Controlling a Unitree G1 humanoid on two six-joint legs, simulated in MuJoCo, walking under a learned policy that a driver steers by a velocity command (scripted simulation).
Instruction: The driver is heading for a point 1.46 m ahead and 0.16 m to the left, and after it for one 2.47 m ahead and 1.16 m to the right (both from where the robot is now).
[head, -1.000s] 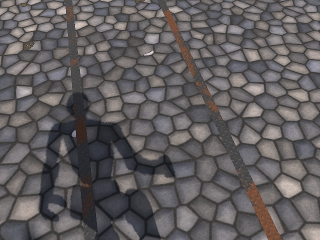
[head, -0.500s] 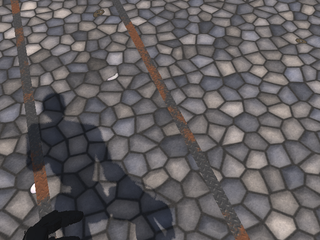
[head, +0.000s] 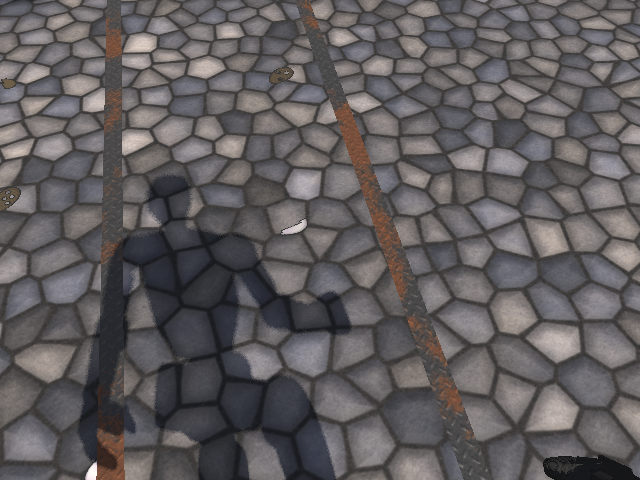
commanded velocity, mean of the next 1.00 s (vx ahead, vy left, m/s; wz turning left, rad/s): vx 0.50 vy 0.00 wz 0.00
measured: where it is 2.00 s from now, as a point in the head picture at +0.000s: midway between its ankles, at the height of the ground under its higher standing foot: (355, 223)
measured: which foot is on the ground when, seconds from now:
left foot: down 0.00-0.54, up 0.56-1.00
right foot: down 0.00-0.02, up 0.04-0.52, down 0.54-1.00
